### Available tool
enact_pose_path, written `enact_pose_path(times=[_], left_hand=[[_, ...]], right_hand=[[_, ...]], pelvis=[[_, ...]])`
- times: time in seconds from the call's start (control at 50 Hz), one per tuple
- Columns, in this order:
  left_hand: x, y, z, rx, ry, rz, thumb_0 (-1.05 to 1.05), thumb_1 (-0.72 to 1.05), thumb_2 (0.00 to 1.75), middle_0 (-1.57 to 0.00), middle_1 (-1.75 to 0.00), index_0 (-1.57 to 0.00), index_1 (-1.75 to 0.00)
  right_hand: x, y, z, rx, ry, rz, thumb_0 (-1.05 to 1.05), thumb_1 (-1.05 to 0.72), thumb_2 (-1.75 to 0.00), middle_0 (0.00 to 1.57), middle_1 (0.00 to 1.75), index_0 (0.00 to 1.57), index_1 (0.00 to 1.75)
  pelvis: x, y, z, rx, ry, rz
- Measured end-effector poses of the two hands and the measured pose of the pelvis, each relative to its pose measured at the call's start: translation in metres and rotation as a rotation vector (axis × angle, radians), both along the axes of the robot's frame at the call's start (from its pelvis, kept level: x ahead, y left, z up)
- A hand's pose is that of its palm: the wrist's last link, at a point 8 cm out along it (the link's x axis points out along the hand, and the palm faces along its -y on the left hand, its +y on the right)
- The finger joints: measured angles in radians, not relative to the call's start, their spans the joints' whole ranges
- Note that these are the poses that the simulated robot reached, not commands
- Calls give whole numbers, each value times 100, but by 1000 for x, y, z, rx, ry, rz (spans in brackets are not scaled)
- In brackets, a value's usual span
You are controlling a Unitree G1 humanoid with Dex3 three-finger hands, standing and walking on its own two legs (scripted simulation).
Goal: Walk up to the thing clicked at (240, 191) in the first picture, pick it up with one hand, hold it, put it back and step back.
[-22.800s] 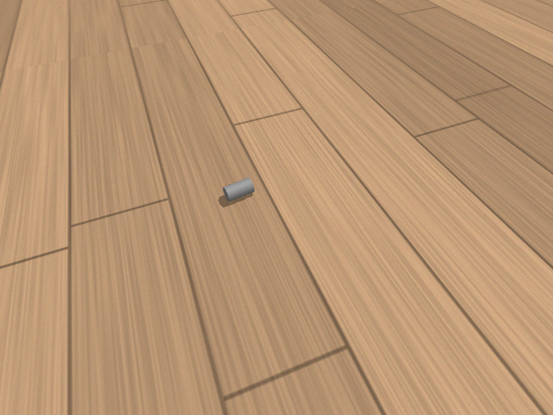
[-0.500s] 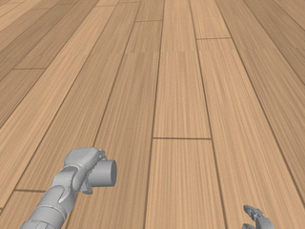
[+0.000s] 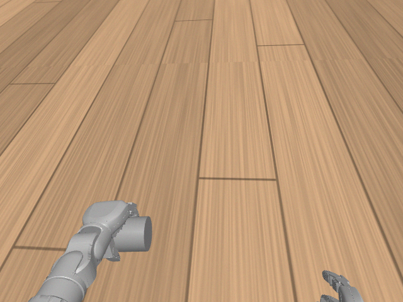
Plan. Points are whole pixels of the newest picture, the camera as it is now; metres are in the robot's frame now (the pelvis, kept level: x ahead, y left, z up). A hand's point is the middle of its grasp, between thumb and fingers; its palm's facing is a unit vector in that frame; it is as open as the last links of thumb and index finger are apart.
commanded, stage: crouch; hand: left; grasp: from above
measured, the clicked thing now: (118, 234) +0.29 +0.22 -0.07
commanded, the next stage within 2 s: lower in 1.76 s
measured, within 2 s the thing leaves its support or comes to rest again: neither
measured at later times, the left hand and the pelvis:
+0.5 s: hand (134, 249) +0.33 +0.24 -0.26, palm faces -0.41 +0.02 -0.91, open 10.1 cm; pelvis -0.04 +0.01 -0.14, yaw +0 degrees
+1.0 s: hand (142, 267) +0.34 +0.27 -0.48, palm faces -0.44 -0.01 -0.90, open 10.2 cm; pelvis -0.07 +0.01 -0.32, yaw -2 degrees
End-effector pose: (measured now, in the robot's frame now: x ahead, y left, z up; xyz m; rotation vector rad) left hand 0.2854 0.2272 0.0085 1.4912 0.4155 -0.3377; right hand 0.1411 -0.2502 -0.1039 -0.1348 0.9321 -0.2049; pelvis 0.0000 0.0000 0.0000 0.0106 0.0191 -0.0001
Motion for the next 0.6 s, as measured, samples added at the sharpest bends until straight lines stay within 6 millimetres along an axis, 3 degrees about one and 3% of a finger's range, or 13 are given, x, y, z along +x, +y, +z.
enact_pose_path(times=[0.14,0.26,0.42,0.6], left_hand=[[-4,5,-43,21,15,-7,-1,-1,48,-69,-51,-72,-50],[6,9,-93,58,-4,-22,-1,-2,48,-69,-51,-72,-50],[33,13,-174,84,-41,-15,-1,-1,48,-69,-52,-71,-51],[53,20,-263,84,-49,14,-1,-2,52,-67,-53,-70,-52]], right_hand=[[-15,-6,-13,-31,74,10,1,-89,-90,21,30,20,30],[-44,-19,-43,-77,160,2,1,-90,-90,21,30,20,30],[-97,-30,-110,-135,282,-40,1,-90,-90,20,30,20,30],[-142,-16,-196,-130,375,-75,1,-90,-89,20,30,20,30]], pelvis=[[-5,0,-11,-4,66,12],[-14,1,-41,-16,182,19],[-30,8,-107,-36,351,19],[-47,15,-187,-53,488,10]])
